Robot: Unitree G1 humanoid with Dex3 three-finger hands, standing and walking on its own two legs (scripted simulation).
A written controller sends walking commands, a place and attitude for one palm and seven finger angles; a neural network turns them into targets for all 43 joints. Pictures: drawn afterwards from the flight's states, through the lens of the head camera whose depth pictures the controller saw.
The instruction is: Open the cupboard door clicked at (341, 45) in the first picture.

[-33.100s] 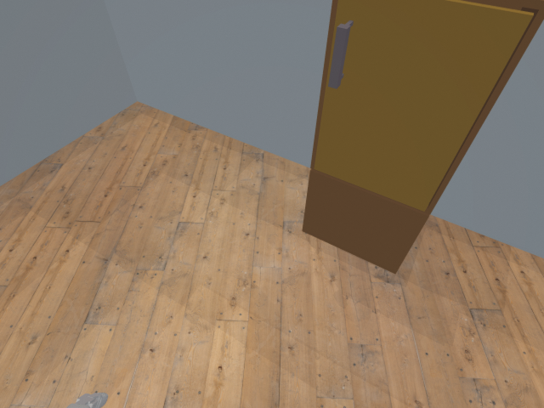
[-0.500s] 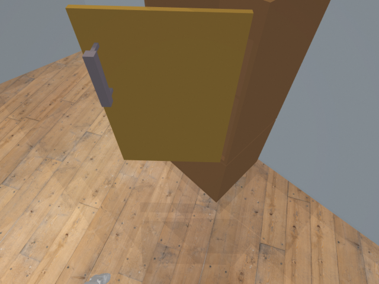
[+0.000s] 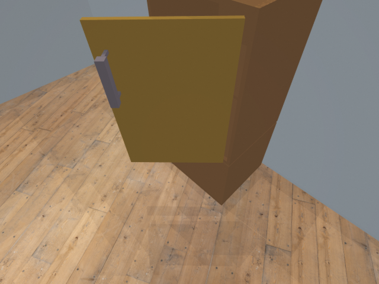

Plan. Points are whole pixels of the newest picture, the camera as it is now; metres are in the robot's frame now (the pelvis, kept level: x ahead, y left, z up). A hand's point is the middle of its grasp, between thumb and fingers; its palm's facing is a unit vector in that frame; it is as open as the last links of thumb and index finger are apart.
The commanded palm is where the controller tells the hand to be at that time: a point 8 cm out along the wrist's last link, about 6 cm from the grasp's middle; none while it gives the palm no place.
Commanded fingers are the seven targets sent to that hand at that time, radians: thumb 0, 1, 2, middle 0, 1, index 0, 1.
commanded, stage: come to a stop and stand still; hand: left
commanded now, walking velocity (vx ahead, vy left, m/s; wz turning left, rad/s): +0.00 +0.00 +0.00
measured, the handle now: (110, 79) +0.61 +0.26 +0.10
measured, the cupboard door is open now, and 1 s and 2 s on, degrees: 44 44 44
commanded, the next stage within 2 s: look again from close up in 0.34 s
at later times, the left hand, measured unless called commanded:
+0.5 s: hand out of the picture +0.00 +0.15 -0.17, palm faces -0.02 -0.98 -0.19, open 7.4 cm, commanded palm none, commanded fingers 0.00 0.90 0.90 -0.20 -0.30 -0.20 -0.30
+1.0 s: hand out of the picture +0.02 +0.16 -0.17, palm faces -0.01 -0.98 -0.20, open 7.4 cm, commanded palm none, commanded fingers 0.00 0.90 0.90 -0.20 -0.30 -0.20 -0.30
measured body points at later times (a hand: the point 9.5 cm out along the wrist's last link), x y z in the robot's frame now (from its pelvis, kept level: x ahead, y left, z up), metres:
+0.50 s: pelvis -0.01 -0.02 +0.01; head +0.01 -0.02 +0.46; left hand +0.00 +0.20 -0.15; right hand -0.04 -0.25 -0.15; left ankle +0.02 +0.10 -0.73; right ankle -0.02 -0.12 -0.73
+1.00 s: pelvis +0.01 -0.02 +0.01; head +0.02 -0.02 +0.46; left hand +0.02 +0.21 -0.15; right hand +0.04 -0.25 -0.15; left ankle +0.02 +0.10 -0.73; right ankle -0.02 -0.12 -0.73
